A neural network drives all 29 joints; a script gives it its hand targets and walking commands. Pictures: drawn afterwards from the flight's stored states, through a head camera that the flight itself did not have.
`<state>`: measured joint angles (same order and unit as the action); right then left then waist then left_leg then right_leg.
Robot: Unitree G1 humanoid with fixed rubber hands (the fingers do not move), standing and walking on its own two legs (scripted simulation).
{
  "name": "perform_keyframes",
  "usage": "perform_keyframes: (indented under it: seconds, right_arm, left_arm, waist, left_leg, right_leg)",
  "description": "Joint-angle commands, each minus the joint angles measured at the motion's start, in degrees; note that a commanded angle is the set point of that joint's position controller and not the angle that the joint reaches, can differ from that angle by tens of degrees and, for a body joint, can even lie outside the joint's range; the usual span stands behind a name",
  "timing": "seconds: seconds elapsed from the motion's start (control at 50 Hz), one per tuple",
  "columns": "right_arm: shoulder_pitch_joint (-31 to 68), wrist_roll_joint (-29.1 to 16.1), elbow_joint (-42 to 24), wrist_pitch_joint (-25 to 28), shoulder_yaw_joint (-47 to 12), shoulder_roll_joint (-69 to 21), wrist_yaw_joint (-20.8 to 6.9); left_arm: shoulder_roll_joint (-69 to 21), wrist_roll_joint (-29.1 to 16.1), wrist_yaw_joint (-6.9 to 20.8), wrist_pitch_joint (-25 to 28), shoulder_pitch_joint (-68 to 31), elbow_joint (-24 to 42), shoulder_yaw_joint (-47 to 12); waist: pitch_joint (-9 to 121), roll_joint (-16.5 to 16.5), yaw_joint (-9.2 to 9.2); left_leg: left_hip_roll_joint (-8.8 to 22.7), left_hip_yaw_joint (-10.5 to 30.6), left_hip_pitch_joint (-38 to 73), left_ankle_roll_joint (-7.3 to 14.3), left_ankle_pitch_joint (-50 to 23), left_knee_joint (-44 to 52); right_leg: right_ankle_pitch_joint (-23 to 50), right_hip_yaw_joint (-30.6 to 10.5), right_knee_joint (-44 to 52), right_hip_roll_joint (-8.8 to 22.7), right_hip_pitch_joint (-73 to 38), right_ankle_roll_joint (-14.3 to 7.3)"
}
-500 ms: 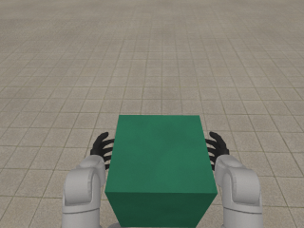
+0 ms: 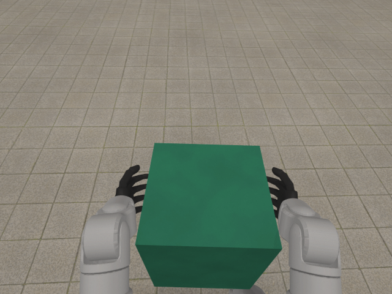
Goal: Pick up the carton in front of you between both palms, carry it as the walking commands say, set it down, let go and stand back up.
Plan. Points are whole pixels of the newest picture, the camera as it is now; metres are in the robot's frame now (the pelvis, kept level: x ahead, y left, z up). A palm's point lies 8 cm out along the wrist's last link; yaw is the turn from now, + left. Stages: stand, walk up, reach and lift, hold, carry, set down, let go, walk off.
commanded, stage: carry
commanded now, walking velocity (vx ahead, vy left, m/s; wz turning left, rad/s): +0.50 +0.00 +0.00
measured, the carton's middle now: (204, 219) +0.26 -0.01 -0.01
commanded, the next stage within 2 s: none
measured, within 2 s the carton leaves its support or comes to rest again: neither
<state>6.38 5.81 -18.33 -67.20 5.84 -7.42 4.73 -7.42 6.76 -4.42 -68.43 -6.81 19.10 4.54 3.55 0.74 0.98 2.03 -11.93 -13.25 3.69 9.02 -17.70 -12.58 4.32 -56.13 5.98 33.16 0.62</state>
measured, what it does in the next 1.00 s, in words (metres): walks ahead: right foot, then left foot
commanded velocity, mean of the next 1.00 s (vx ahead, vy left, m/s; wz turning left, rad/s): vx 0.50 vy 0.00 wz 0.00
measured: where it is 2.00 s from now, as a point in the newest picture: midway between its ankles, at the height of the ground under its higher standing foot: (193, 129)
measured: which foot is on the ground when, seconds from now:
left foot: down 0.00-0.30, up 0.32-0.76, down 0.78-1.00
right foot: up 0.00-0.24, down 0.26-0.80, up 0.82-1.00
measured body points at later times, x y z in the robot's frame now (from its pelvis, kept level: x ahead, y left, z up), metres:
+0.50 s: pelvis +0.34 -0.06 +0.00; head +0.36 -0.07 +0.45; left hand +0.60 +0.11 +0.07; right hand +0.63 -0.19 +0.05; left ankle +0.32 +0.10 -0.67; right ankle +0.35 -0.13 -0.75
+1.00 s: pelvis +0.68 +0.02 +0.00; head +0.70 +0.04 +0.45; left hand +0.96 +0.16 +0.05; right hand +0.95 -0.14 +0.06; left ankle +0.69 +0.08 -0.75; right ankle +0.66 -0.14 -0.67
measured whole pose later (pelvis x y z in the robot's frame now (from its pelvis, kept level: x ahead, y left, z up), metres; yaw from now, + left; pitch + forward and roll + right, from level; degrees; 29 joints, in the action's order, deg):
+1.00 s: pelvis +0.68 +0.02 +0.00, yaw +0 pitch +4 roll -2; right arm 6.9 5.9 -18.6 -67.2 5.9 -7.5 4.9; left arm -7.5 6.9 -4.4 -68.2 -7.2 19.3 4.8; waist 1.7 0.5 0.9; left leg 2.0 -12.2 -14.0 4.3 9.0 -18.4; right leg -13.9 4.1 -59.2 5.5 31.0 0.2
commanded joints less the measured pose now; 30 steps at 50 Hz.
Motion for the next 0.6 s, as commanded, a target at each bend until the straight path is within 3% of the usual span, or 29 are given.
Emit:
perform_keyframes:
  seconds: [0.0, 0.08, 0.18, 0.22, 0.24, 0.26, 0.28, 0.3, 0.32, 0.34, 0.36, 0.4, 0.46, 0.58]
  right_arm:
    - [25.0, -24.2, -6.0, 0.3, -41.7, -53.6, -16.0]
    - [24.4, -23.7, -7.9, -0.7, -41.0, -49.7, -15.5]
    - [23.6, -22.0, -6.5, -2.9, -39.5, -46.2, -14.5]
    - [25.0, -21.9, -6.1, -3.6, -39.5, -45.5, -14.4]
    - [25.5, -21.9, -6.0, -3.9, -39.6, -45.2, -14.3]
    - [26.3, -21.9, -6.1, -4.2, -39.5, -44.5, -14.4]
    - [28.3, -22.6, -7.2, -4.7, -40.7, -45.9, -14.2]
    - [29.0, -22.6, -6.8, -4.5, -40.7, -46.3, -14.4]
    - [29.9, -23.2, -5.8, -3.9, -41.2, -49.1, -14.6]
    - [30.2, -23.3, -5.8, -3.1, -41.5, -51.0, -14.7]
    - [30.2, -23.3, -5.7, -2.4, -42.0, -52.3, -14.7]
    - [29.5, -23.0, -5.3, -1.2, -42.6, -55.2, -14.5]
    - [26.7, -21.7, -5.6, 0.0, -43.0, -55.5, -13.7]
    - [25.7, -21.5, -8.4, -1.0, -42.7, -51.5, -12.7]
  left_arm:
    - [-54.9, -21.7, 12.8, 2.0, -24.3, 4.7, -41.9]
    - [-51.6, -22.1, 12.5, 0.8, -24.4, 7.0, -41.5]
    - [-47.3, -22.7, 12.9, -1.9, -24.8, 6.6, -40.1]
    - [-46.6, -22.6, 13.2, -2.7, -24.5, 5.4, -39.1]
    - [-46.3, -22.6, 13.3, -2.9, -24.2, 4.4, -38.4]
    - [-45.9, -22.4, 13.4, -3.1, -24.0, 4.0, -37.8]
    - [-46.0, -21.6, 13.6, -2.6, -24.9, 1.8, -36.8]
    - [-48.4, -22.3, 13.8, -2.3, -23.6, 1.3, -37.5]
    - [-50.2, -23.0, 14.0, -1.8, -25.2, 2.6, -37.8]
    - [-52.5, -23.5, 14.2, -1.3, -26.2, 3.1, -38.4]
    - [-54.3, -23.8, 14.4, -0.6, -27.4, 3.8, -38.9]
    - [-55.8, -24.2, 14.7, 0.3, -28.0, 4.4, -39.4]
    - [-55.0, -24.7, 15.4, 0.9, -26.2, 5.3, -39.9]
    - [-49.9, -24.3, 15.1, 0.0, -24.5, 7.5, -39.0]
  waist:
    - [14.2, -8.1, -0.27]
    - [10.1, -8.2, -0.04]
    - [6.0, -10.0, 0.06]
    - [8.6, -9.5, -0.99]
    - [12.1, -6.9, -1.78]
    - [16.5, -0.4, -3.06]
    - [21.7, 16.0, -2.56]
    - [19.4, 16.6, -2.54]
    - [18.9, 12.7, -2.22]
    - [19.4, 6.5, -2.04]
    - [18.3, 2.6, -1.87]
    - [18.7, 4.8, -1.73]
    - [16.7, 6.7, -1.67]
    - [10.4, 6.9, -1.88]
  left_leg:
    - [13.8, 11.0, 15.9, 3.9, -4.4, 10.2]
    - [12.3, 6.9, 17.6, 3.3, -12.5, 9.2]
    - [12.1, 4.1, 19.3, 1.7, -20.0, 6.1]
    - [10.6, 0.7, 17.9, -0.2, -29.4, -3.8]
    - [8.3, -1.6, 12.9, -2.0, -29.5, -14.1]
    - [6.8, -1.1, 4.3, -3.5, -15.7, -28.0]
    - [-0.6, 1.2, -14.5, -6.0, 1.5, -45.6]
    - [-2.5, 8.4, -22.8, -5.0, 17.3, -53.4]
    - [1.3, 11.5, -24.3, -3.1, 16.5, -56.6]
    - [3.4, 12.4, -24.3, -2.4, 13.6, -56.0]
    - [5.2, 12.5, -23.2, -2.3, 10.2, -51.8]
    - [5.4, 10.9, -20.0, -2.7, 6.1, -46.1]
    - [4.8, 8.0, -22.3, -3.9, 2.7, -38.5]
    - [3.6, 3.5, -24.9, -4.8, -5.1, -20.8]
  right_leg:
    - [4.9, 1.4, 9.1, 1.1, 4.5, 1.2]
    - [10.3, 4.6, 20.1, -0.3, 3.6, 1.1]
    - [12.9, 6.8, 28.2, -2.0, -2.1, -1.8]
    - [10.6, 10.5, 31.7, -5.1, -13.5, -2.4]
    - [6.8, 11.9, 32.0, -6.6, -25.0, -2.4]
    - [-1.3, -0.3, 33.7, 2.7, -35.4, -3.0]
    - [-9.6, -28.3, 39.9, 18.0, -49.2, -12.0]
    - [0.4, -34.6, 45.0, 19.0, -48.5, -13.5]
    - [8.4, -26.3, 42.7, 17.2, -47.2, -12.2]
    - [13.8, -20.7, 40.9, 15.8, -44.4, -10.8]
    - [16.2, -15.7, 41.4, 14.3, -40.5, -8.9]
    - [13.0, -9.5, 43.7, 12.2, -37.1, -6.7]
    - [10.2, -5.2, 46.5, 10.8, -37.0, -7.4]
    - [18.0, 0.8, 47.1, 8.6, -39.9, -7.6]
